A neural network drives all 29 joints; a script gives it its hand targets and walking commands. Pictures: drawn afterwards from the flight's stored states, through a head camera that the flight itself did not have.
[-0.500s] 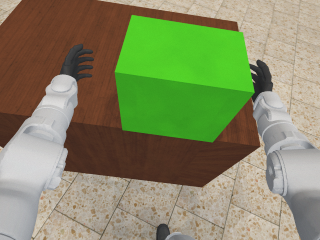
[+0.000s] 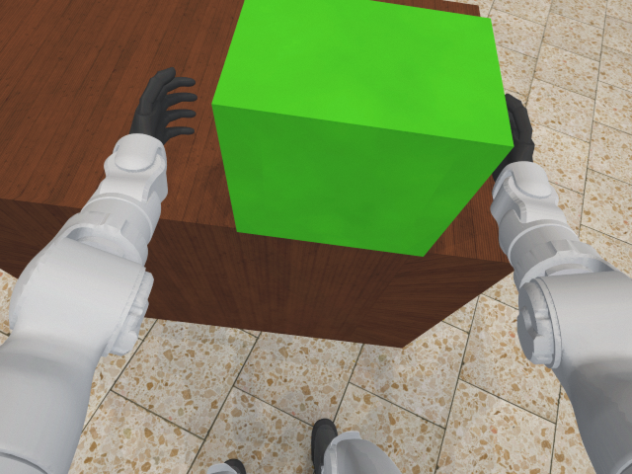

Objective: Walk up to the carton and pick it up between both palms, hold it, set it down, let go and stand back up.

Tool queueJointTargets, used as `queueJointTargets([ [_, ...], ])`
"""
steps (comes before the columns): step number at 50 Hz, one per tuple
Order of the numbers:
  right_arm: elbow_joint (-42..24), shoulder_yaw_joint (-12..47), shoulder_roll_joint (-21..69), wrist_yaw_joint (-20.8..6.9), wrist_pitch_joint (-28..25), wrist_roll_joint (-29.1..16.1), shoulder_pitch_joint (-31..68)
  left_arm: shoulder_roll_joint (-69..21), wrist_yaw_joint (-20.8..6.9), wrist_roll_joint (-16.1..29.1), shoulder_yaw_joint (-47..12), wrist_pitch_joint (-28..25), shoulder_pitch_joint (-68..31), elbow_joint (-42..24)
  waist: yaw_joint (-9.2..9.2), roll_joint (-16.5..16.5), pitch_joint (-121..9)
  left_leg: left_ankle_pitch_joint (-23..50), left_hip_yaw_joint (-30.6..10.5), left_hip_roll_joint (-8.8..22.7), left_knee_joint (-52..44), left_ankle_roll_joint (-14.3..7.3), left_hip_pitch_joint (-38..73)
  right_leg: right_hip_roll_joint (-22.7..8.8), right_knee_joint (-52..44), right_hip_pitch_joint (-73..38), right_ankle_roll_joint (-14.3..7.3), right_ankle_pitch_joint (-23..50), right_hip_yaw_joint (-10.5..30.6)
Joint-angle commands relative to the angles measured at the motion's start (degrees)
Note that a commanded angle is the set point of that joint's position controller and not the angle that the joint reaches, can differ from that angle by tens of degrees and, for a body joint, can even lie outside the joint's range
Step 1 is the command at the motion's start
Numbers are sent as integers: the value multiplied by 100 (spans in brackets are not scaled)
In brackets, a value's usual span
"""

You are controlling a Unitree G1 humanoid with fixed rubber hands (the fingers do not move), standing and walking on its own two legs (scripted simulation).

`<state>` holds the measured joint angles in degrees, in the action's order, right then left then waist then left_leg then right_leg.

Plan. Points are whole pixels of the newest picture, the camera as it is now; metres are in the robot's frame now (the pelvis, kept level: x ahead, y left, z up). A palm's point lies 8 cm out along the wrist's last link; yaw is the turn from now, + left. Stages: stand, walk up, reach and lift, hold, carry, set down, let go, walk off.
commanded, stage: reach and lift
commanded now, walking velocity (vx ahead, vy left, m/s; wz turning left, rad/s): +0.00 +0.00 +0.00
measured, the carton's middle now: (348, 138) +0.52 -0.11 +0.05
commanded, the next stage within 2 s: none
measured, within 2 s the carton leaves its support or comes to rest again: neither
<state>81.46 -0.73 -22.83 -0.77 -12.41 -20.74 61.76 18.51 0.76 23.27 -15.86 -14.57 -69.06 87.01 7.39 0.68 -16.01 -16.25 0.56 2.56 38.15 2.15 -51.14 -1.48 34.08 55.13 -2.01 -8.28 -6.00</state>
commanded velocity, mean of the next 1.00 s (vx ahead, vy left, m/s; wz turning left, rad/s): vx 0.00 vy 0.00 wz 0.00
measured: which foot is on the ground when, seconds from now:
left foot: down 0.00-1.00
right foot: down 0.00-1.00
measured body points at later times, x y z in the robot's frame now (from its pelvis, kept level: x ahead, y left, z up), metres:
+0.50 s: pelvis +0.00 +0.00 +0.00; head +0.12 +0.01 +0.43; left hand +0.53 +0.10 +0.07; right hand +0.45 -0.29 +0.08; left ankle -0.01 +0.14 -0.71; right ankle +0.05 -0.10 -0.71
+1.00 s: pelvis +0.02 +0.01 +0.01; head +0.13 +0.01 +0.44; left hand +0.53 +0.09 +0.07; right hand +0.45 -0.29 +0.07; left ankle -0.01 +0.14 -0.71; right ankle +0.05 -0.10 -0.71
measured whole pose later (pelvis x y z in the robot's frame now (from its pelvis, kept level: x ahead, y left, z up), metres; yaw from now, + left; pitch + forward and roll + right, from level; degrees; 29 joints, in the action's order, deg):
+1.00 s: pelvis +0.02 +0.01 +0.01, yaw -1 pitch +29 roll +0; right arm 78.0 -8.2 -17.4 2.0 -13.6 -12.0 58.9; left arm 12.0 4.6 12.9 -3.8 -16.9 -66.8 87.2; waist 8.5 2.7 -15.7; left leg -16.9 1.8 2.6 35.8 1.6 -47.7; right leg -1.1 31.5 52.1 -1.2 -8.3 -4.7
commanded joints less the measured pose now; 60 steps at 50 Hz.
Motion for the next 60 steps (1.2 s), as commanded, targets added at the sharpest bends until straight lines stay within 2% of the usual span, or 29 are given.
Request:
queueJointTargets([
  [1, -967, -187, -1088, 4, -186, 94, 2826, 807, 86, -71, 117, -336, -3248, -601, 193, 155, -4693, 1267, 50, -436, -240, 103, 948, 151, 309, -3438, 451, 2505, 352],
  [7, -858, -419, -914, 63, -191, 245, 2728, 621, 101, -254, 112, -317, -3367, -691, 246, 627, -4638, 1329, -42, -393, -204, 197, 1271, 150, 300, -3185, 366, 2248, 322],
  [10, -894, -503, -812, 45, -195, 403, 2901, 402, 133, -200, 115, -343, -3366, -683, 310, 415, -4590, 1287, 7, -408, -197, 206, 1406, 142, 229, -2930, 341, 2071, 239],
  [12, -926, -405, -907, 41, -189, 430, 2918, 424, 186, -218, 167, -339, -3309, -554, 257, 530, -4555, 1285, 37, -435, -120, 228, 1353, 126, 265, -2929, 352, 1976, 269],
  [16, -1092, -378, -680, 2, -97, 373, 2913, 357, 148, -273, 368, -291, -3212, -564, 160, -36, -4529, 841, 8, -448, -230, -18, 741, 98, 334, -3596, 439, 1949, 400],
  [18, -1216, -331, -581, 48, -47, 406, 2922, 422, 172, -343, 465, -293, -3207, -528, 51, -112, -4499, 665, 7, -470, -319, -68, 509, 88, 302, -3780, 469, 1786, 503],
  [19, -1263, -366, -518, 61, -42, 475, 2905, 468, 180, -431, 543, -291, -3213, -440, 124, -104, -4507, 636, 28, -503, -388, -80, 445, 52, 281, -3884, 492, 1886, 522],
  [22, -1260, -280, -294, 84, -44, 468, 2956, 437, 180, -454, 731, -324, -3236, -348, 33, -225, -4337, 715, 75, -515, -453, -106, 428, 63, 276, -3846, 539, 2006, 510],
  [25, -1279, -507, -275, 134, -115, 678, 2886, 249, 224, -383, 527, -455, -3488, -735, 241, 97, -4639, 1094, 8, -486, -303, 20, 803, 110, 278, -3511, 453, 2101, 378],
  [26, -1166, -606, -377, 152, -95, 667, 2828, 343, 284, -504, 543, -419, -3445, -596, 218, 400, -4622, 1306, 18, -418, -286, 103, 1145, 131, 335, -3212, 439, 2294, 301],
  [29, -1206, -336, -322, 116, -197, 538, 2561, 11, 241, -550, 587, -428, -2909, -720, 293, 75, -4706, 2074, 36, -440, -104, 172, 1548, 181, 311, -3393, 397, 2977, 334],
  [32, -1205, -393, -237, 153, -371, 668, 2459, 79, 167, -904, 1068, -488, -2682, -535, 105, -9, -4512, 2029, -9, -433, -165, 120, 1142, 149, 384, -4025, 479, 3438, 435],
  [34, -995, -408, -169, 206, -332, 623, 2446, 67, 196, -1091, 1180, -417, -2595, -344, 3, 96, -3999, 1640, 4, -443, -485, 92, 1042, 115, 253, -4161, 500, 3061, 454],
  [36, -1394, -422, -70, 205, -389, 712, 2585, -38, 270, -1059, 1190, -488, -2808, -766, 130, 32, -4049, 1855, -47, -386, -377, 108, 1338, 131, 158, -3828, 415, 2949, 490],
  [37, -1469, -542, -86, 232, -394, 690, 2569, 13, 315, -1047, 1196, -511, -3005, -919, 103, 283, -4382, 1942, -20, -398, -331, 107, 1377, 139, 173, -3733, 446, 3031, 469],
  [39, -1444, -503, 21, 237, -317, 762, 2645, -131, 334, -1075, 1224, -487, -2928, -933, 187, 132, -4344, 1890, 13, -386, -354, 148, 1435, 127, 133, -3758, 399, 3073, 436],
  [40, -1466, -649, -190, 206, -340, 745, 2565, -213, 349, -1101, 1197, -462, -2864, -1017, 214, 356, -4605, 2061, 6, -344, -358, 173, 1709, 211, 54, -3686, 362, 3015, 369],
  [41, -1448, -557, -72, 203, -318, 821, 2468, -153, 350, -1059, 1254, -473, -2874, -1023, 174, 224, -4588, 2025, 57, -387, -229, 191, 1784, 172, 55, -3522, 381, 2998, 405],
  [42, -1447, -634, -113, 186, -329, 804, 2430, -268, 348, -997, 1096, -468, -2824, -1035, 302, 305, -4722, 2151, -28, -361, -265, 180, 1922, 214, 57, -3442, 349, 3027, 347],
  [43, -1429, -691, -177, 197, -361, 894, 2545, -214, 365, -1052, 1185, -514, -2981, -1056, 269, 323, -4777, 2316, -45, -334, -206, 277, 2019, 169, 92, -3369, 331, 3161, 300],
  [46, -1132, -730, -147, 199, -364, 974, 2444, -284, 296, -1113, 1181, -474, -2674, -760, 286, 154, -4237, 2149, -75, -306, -304, 181, 1792, 182, 71, -3584, 359, 3088, 272],
  [47, -1336, -771, -138, 189, -391, 944, 2425, -227, 306, -1067, 1177, -516, -2793, -1058, 298, 251, -4590, 2180, -16, -313, -236, 212, 1896, 225, 57, -3611, 386, 3056, 315],
  [49, -1325, -733, 38, 204, -318, 1065, 2562, -231, 296, -1024, 1174, -525, -2988, -800, 244, -80, -4318, 1844, -28, -311, -369, 127, 1595, 190, -17, -3586, 419, 2988, 334],
  [50, -1567, -805, -52, 200, -347, 1075, 2697, -169, 319, -999, 1138, -557, -3215, -1026, 368, 106, -4620, 1737, -27, -312, -370, 112, 1666, 173, -18, -3657, 383, 2865, 318],
  [52, -1559, -723, -28, 224, -333, 1023, 2701, -118, 336, -946, 1152, -533, -3037, -803, 223, -7, -4559, 1752, -13, -323, -359, 109, 1433, 175, 58, -3768, 424, 3005, 415],
  [54, -1424, -637, -34, 218, -286, 890, 2761, -250, 345, -910, 1057, -508, -3163, -922, 291, 200, -4544, 1710, 6, -343, -404, 104, 1358, 107, 111, -3852, 377, 2945, 402],
  [55, -1363, -691, 5, 189, -267, 907, 2614, -223, 343, -957, 1063, -493, -2964, -885, 305, 95, -4493, 1899, -24, -326, -298, 104, 1431, 131, 155, -3787, 383, 3077, 446],
  [59, -1343, -832, 6, 148, -391, 1084, 2639, -402, 371, -1077, 1123, -572, -3040, -1045, 273, 398, -4655, 2550, -70, -286, -130, 245, 2132, 208, 95, -3231, 323, 3205, 308],
  [60, -1332, -834, 132, 166, -362, 1136, 2531, -356, 332, -1063, 1123, -571, -3097, -920, 280, 206, -4476, 2377, -34, -269, -200, 207, 1993, 191, 91, -3273, 372, 3101, 277],
])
